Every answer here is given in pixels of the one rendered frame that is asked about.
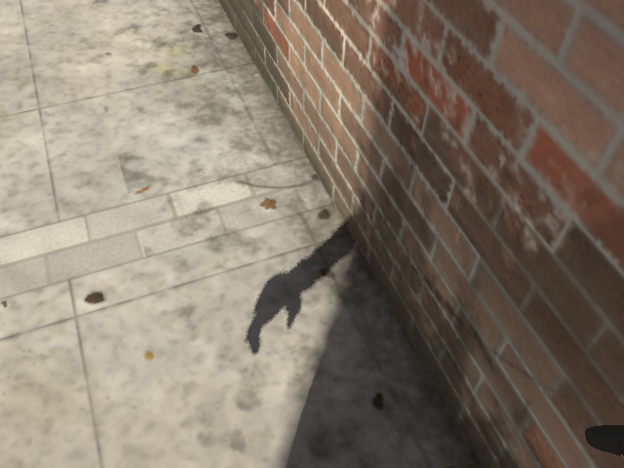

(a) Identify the robot right hand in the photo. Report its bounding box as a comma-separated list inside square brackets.
[585, 425, 624, 456]

